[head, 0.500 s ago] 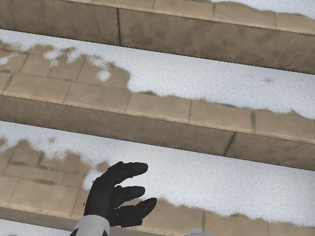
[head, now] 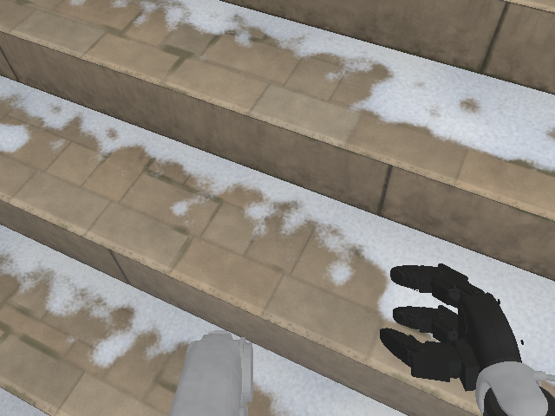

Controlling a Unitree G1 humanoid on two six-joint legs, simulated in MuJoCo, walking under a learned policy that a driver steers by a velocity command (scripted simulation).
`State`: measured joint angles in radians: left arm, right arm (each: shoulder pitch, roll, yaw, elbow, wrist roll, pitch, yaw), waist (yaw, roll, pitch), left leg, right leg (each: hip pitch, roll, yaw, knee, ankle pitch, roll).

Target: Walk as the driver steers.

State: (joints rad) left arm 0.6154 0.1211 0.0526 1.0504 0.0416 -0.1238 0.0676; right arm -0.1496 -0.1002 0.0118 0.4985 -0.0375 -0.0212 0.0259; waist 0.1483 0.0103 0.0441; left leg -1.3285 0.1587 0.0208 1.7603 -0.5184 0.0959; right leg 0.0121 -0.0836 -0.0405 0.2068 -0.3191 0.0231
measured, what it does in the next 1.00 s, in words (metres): climbs, turning right: left foot 0.17 m higher, then right foot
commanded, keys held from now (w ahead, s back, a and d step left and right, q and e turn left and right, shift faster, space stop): e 1.00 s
